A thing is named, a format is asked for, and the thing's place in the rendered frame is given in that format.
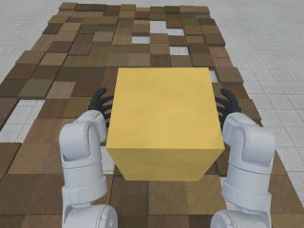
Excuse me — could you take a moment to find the carton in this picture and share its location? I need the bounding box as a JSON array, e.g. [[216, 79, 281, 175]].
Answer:
[[105, 67, 225, 181]]

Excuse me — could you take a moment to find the left robot hand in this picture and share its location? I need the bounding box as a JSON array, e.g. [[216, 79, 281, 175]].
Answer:
[[88, 87, 114, 128]]

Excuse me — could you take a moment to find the left robot upper arm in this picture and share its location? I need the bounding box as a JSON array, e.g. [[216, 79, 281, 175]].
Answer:
[[64, 204, 118, 228]]

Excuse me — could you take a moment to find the right robot hand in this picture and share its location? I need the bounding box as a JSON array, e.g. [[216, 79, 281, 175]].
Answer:
[[215, 88, 241, 132]]

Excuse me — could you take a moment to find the left robot forearm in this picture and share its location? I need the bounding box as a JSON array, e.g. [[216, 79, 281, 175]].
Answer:
[[59, 110, 108, 228]]

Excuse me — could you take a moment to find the right robot upper arm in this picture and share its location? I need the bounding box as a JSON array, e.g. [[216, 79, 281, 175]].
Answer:
[[210, 209, 268, 228]]

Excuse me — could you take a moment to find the right robot forearm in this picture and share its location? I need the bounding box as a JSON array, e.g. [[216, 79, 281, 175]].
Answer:
[[221, 112, 276, 228]]

